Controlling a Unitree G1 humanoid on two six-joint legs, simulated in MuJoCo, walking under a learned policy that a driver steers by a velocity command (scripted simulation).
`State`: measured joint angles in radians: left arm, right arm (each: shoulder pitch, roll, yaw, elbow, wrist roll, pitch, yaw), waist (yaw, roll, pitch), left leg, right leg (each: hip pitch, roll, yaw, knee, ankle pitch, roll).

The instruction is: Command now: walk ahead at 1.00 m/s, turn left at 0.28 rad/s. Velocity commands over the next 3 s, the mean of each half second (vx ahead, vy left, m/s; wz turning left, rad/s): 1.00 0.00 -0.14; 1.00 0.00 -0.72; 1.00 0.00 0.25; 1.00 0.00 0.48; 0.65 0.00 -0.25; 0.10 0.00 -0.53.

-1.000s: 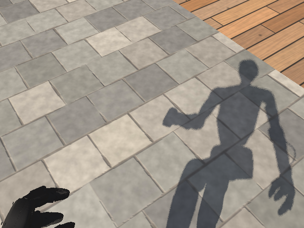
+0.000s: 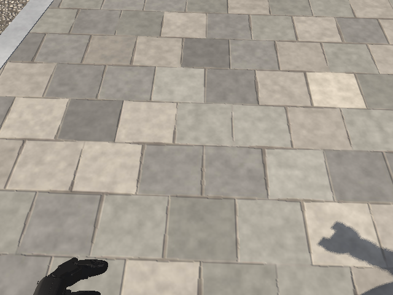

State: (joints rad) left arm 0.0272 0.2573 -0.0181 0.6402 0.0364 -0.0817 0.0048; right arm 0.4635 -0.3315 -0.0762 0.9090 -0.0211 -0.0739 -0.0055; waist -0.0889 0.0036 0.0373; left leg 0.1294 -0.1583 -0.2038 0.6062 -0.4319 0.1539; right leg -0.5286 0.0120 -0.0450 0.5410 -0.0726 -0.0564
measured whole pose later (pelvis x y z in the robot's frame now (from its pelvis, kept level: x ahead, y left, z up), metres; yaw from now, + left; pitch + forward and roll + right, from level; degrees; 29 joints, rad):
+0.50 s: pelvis +0.47 +0.00 +0.01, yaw -8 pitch +3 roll +0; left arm 0.48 0.27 0.04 0.92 -0.01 -0.07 0.00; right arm 0.03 -0.24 0.01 0.70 -0.07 -0.09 0.01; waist 0.09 -0.01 0.03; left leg -0.48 0.02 0.07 0.62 -0.19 0.02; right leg -0.19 0.01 0.06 1.13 -0.35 -0.10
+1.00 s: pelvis +0.92 -0.14 +0.00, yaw -30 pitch -1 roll -1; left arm 0.30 0.30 0.06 0.84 0.03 -0.02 -0.01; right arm 0.22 -0.22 0.00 0.76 -0.04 -0.09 0.00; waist 0.00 0.00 0.05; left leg -0.41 0.10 -0.04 1.42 -0.31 0.01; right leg -0.33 0.17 -0.10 0.62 -0.28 -0.17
